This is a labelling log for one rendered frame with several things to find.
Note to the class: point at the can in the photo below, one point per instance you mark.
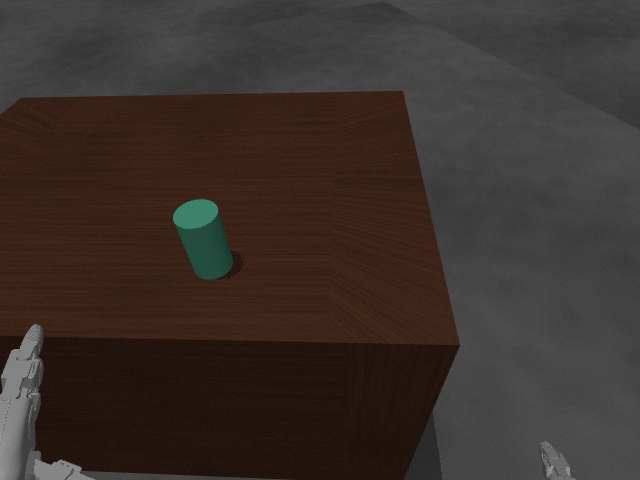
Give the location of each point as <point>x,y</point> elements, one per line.
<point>201,230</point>

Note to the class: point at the right robot hand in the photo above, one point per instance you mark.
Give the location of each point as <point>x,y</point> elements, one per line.
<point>554,465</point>

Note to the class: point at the left robot hand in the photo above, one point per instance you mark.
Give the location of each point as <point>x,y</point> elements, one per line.
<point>19,407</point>

